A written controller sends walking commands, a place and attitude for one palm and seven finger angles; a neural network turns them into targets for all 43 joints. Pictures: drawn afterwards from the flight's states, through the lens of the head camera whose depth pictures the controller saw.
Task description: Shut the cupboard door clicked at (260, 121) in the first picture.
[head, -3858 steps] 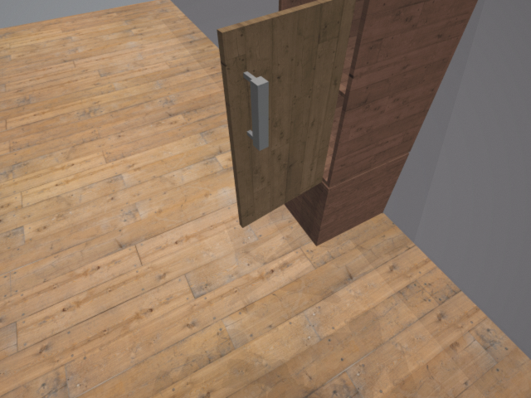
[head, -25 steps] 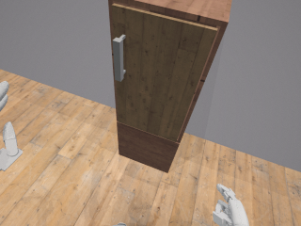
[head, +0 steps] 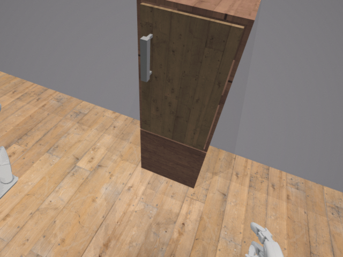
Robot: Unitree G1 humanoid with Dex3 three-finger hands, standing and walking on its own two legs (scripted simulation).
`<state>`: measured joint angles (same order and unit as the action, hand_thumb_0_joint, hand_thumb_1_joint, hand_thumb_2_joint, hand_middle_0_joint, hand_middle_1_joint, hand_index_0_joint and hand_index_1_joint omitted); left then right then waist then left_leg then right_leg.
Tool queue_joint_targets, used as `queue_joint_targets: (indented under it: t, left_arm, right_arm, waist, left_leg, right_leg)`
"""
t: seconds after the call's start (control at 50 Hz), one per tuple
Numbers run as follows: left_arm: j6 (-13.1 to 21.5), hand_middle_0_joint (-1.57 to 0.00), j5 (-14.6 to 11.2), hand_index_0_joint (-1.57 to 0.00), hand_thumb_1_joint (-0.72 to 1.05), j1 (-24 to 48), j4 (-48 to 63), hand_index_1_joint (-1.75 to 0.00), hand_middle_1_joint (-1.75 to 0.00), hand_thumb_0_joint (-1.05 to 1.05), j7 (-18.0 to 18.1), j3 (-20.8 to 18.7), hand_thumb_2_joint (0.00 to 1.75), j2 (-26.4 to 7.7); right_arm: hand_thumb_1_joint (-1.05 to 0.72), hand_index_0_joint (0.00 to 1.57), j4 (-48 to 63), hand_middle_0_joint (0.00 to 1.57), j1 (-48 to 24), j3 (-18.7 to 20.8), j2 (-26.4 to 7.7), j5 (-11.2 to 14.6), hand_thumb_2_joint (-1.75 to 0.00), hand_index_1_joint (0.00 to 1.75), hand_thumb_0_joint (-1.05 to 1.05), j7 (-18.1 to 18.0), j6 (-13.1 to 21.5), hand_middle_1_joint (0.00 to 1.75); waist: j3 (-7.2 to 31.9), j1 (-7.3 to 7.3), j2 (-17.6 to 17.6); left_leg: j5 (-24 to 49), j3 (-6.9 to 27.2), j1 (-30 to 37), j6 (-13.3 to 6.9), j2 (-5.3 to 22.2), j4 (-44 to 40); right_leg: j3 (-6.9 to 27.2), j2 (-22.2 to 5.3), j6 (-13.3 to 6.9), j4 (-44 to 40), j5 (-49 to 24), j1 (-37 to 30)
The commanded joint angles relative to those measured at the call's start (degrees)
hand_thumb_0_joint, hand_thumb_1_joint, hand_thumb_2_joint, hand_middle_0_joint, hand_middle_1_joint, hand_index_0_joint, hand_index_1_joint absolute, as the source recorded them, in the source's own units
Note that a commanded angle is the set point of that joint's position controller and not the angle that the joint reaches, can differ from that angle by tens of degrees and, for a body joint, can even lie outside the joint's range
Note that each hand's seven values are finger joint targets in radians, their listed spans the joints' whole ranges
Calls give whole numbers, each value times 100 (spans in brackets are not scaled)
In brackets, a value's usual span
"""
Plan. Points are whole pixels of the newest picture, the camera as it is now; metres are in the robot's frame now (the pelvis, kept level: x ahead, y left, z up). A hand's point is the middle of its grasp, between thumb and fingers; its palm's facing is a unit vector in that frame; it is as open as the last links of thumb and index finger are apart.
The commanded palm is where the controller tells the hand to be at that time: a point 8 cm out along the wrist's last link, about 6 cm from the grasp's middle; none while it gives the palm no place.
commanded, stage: stop stepping back and stand still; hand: left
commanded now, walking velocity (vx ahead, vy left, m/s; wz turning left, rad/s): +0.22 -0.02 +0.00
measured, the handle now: (147, 58) +0.75 +0.14 +0.09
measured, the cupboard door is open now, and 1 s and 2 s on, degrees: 0 0 0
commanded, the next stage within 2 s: let the arm hang, fingers relaxed in 0.62 s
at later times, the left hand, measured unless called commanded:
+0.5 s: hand out of the picture +0.13 +0.28 +0.18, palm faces +0.49 -0.78 -0.40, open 7.4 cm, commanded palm +0.08 +0.32 +0.19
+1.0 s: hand out of the picture +0.01 +0.20 -0.17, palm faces +0.01 -0.99 -0.15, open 7.4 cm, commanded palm none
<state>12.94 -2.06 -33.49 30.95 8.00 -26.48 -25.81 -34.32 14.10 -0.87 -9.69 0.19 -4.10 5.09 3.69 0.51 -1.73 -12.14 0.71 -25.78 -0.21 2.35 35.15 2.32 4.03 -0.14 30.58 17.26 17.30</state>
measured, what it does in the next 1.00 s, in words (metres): lifts its right foot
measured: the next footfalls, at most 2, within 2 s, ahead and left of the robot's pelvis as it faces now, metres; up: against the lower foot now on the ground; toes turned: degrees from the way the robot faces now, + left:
right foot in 1.18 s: -0.09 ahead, -0.08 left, +0.00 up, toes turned +0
left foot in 1.32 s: +0.00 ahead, +0.13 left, +0.00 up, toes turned +1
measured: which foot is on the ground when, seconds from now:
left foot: down 0.00-1.00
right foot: down 0.00-0.98, up 1.00-1.00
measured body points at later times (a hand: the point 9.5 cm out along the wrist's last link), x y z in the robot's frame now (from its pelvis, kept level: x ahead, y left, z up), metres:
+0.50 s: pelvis -0.05 +0.01 +0.00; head -0.09 +0.03 +0.45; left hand +0.09 +0.32 +0.20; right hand +0.10 -0.22 -0.08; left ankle +0.04 +0.12 -0.72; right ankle +0.00 -0.11 -0.73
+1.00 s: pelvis -0.08 +0.03 -0.01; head -0.10 +0.06 +0.44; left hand +0.01 +0.26 -0.16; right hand -0.01 -0.23 -0.13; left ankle +0.04 +0.12 -0.73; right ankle -0.06 -0.09 -0.72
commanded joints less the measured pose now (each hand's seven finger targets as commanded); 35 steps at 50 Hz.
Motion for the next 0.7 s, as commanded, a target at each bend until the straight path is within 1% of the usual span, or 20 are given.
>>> queue_joint_targets:
  t: [0.0, 0.02, 0.04, 0.12, 0.18, 0.22, 0.28, 0.32, 0.34, 0.4, 0.42, 0.44, 0.46, 0.5, 0.52, 0.56, 0.58, 0.62, 0.64, 0.68]
  left_arm:
    - [195, -20, -68, -20, 90, 734, 818, -30, -30, 0, 221, -332, 90, -761]
    - [133, -20, -66, -20, 90, 689, 757, -30, -30, 0, 237, -472, 90, -926]
    - [94, -20, -31, -20, 90, 751, 749, -30, -30, 0, 238, -241, 90, -709]
    - [83, -20, 44, -20, 90, 1232, 859, -30, -30, 0, 282, -335, 90, -926]
    - [84, -20, 59, -20, 90, 1104, 819, -30, -30, 0, 284, -282, 90, -758]
    - [74, -20, 61, -20, 90, 1003, 831, -30, -30, 0, 274, -400, 90, -853]
    - [46, -20, 52, -20, 90, 661, 812, -30, -30, 0, 226, -312, 90, -700]
    - [29, -20, 48, -20, 90, 456, 741, -30, -30, 0, 225, -381, 90, -763]
    - [13, -20, 32, -20, 90, 436, 717, -30, -30, 0, 223, -324, 90, -706]
    - [9, -20, 3, -20, 90, 534, 591, -30, -30, 0, 224, -336, 90, -750]
    - [21, -20, 16, -20, 90, 694, 623, -30, -30, 0, 262, -392, 90, -813]
    - [25, -20, 24, -20, 90, 898, 552, -30, -30, 0, 281, -236, 90, -708]
    - [44, -20, 40, -20, 90, 1119, 510, -30, -30, 0, 307, -210, 90, -712]
    - [66, -20, 88, -20, 90, 1428, 504, -30, -30, 0, 290, -134, 90, -692]
    - [110, -20, 99, -20, 90, 1569, 637, -30, -30, 0, 278, -229, 90, -825]
    - [155, -20, 188, -20, 90, 1459, 756, -30, -30, 0, 266, -246, 90, -699]
    - [153, -20, 218, -20, 90, 1568, 804, -30, -30, 0, 244, -240, 90, -691]
    - [186, -20, 194, -20, 90, 1424, 960, -30, -30, 0, 205, -345, 90, -815]
    - [195, -20, 184, -20, 90, 1127, 957, -30, -30, 0, 196, -282, 90, -711]
    - [184, -20, 128, -20, 90, 674, 861, -30, -30, 0, 192, -314, 90, -691]
  right_arm:
    - [-90, 20, 659, 20, -471, 357, -916, -6, -90, 30, 0, -62, 348, 30]
    - [-90, 20, 638, 20, -540, 353, -948, -37, -90, 30, 0, -82, 329, 30]
    - [-90, 20, 638, 20, -556, 283, -857, -60, -90, 30, 0, -94, 283, 30]
    - [-90, 20, 608, 20, -606, 275, -933, -79, -90, 30, 0, -141, 253, 30]
    - [-90, 20, 620, 20, -548, 236, -915, -80, -90, 30, 0, -170, 305, 30]
    - [-90, 20, 637, 20, -579, 258, -913, -62, -90, 30, 0, -176, 348, 30]
    - [-90, 20, 624, 20, -537, 280, -853, -77, -90, 30, 0, -104, 365, 30]
    - [-90, 20, 618, 20, -511, 307, -860, -67, -90, 30, 0, -54, 353, 30]
    - [-90, 20, 624, 20, -504, 298, -823, -80, -90, 30, 0, -36, 314, 30]
    - [-90, 20, 517, 20, -413, 332, -836, -116, -90, 30, 0, -10, 182, 30]
    - [-90, 20, 474, 20, -436, 350, -894, -111, -90, 30, 0, -9, 160, 30]
    - [-90, 20, 438, 20, -400, 302, -845, -95, -90, 30, 0, -14, 136, 30]
    - [-90, 20, 455, 20, -414, 298, -858, -68, -90, 30, 0, -35, 148, 30]
    - [-90, 20, 511, 20, -505, 304, -948, -29, -90, 30, 0, -102, 178, 30]
    - [-90, 20, 556, 20, -558, 333, -1001, 2, -90, 30, 0, -145, 226, 30]
    - [-90, 20, 605, 20, -601, 252, -977, 18, -90, 30, 0, -194, 329, 30]
    - [-90, 20, 657, 20, -604, 275, -932, 13, -90, 30, 0, -192, 362, 30]
    - [-90, 20, 674, 20, -565, 299, -864, -6, -90, 30, 0, -132, 476, 30]
    - [-90, 20, 671, 20, -563, 266, -817, -19, -90, 30, 0, -93, 507, 30]
    - [-90, 20, 675, 20, -533, 242, -792, -8, -90, 30, 0, -9, 495, 30]
  waist:
    - [358, 91, 63]
    - [248, 88, 94]
    - [-4, 122, 194]
    - [-361, 125, 385]
    - [-336, 90, 1162]
    - [-173, 31, 1505]
    - [7, -11, 1305]
    - [96, -13, 971]
    - [1, 0, 541]
    - [-233, 63, -446]
    - [-245, 81, -494]
    - [-305, 136, -622]
    - [-342, 150, -545]
    - [-600, 124, 254]
    - [-607, 98, 713]
    - [-441, 48, 1845]
    - [-530, 10, 1844]
    - [-297, -48, 1496]
    - [-222, -67, 1219]
    - [-116, -41, 937]
  left_leg:
    - [-1024, 147, 993, 6, -48, -398]
    - [-1113, 113, 1161, 21, -94, -327]
    - [-1180, 143, 1068, 2, -94, -343]
    - [-1686, 348, 892, -44, -36, -725]
    - [-2797, 1060, 385, -196, 377, -1951]
    - [-3411, 1390, -95, -283, 658, -2588]
    - [-2983, 892, -299, -224, 546, -2338]
    - [-2585, 405, -85, -105, 250, -1795]
    - [-2237, 261, 6, -56, 94, -1382]
    - [-929, -65, 795, 60, -223, 565]
    - [-753, -20, 912, 57, -201, 910]
    - [-696, 49, 975, 22, -146, 915]
    - [-784, 124, 1092, -20, -83, 482]
    - [-1205, 425, 1069, -107, 9, -643]
    - [-1758, 814, 930, -155, 239, -1285]
    - [-3983, 1789, -380, -387, 926, -2896]
    - [-4134, 1884, -890, -507, 1067, -3055]
    - [-3380, 1462, -694, -485, 938, -2708]
    - [-2882, 1173, -475, -401, 778, -2453]
    - [-2017, 560, -78, -155, 346, -1846]
  right_leg:
    - [888, -755, -254, -1378, 1064, 413]
    - [971, -810, -304, -1586, 1573, 743]
    - [923, -849, -338, -1615, 1765, 898]
    - [701, -680, -318, -1433, 2039, 1045]
    - [4, -155, -120, -361, 1286, 279]
    - [-379, 63, 16, 390, 763, -460]
    - [-471, 6, -37, 77, 574, -1035]
    - [-212, -211, -181, -471, 701, -913]
    - [67, -396, -291, -796, 975, -614]
    - [1521, -1381, -787, -1866, 2272, 990]
    - [1741, -1562, -906, -1966, 2219, 1209]
    - [1552, -1601, -856, -1848, 2149, 1297]
    - [1261, -1462, -703, -1635, 2038, 1297]
    - [708, -829, -345, -1042, 1849, 1262]
    - [456, -546, -188, -645, 1578, 1094]
    - [-173, 35, 120, 948, 765, -401]
    - [-205, 65, 150, 1360, 429, -826]
    - [-251, -10, 111, 869, 283, -1063]
    - [-301, -54, 59, 268, 262, -1134]
    - [-9, -259, -125, -698, 223, -1055]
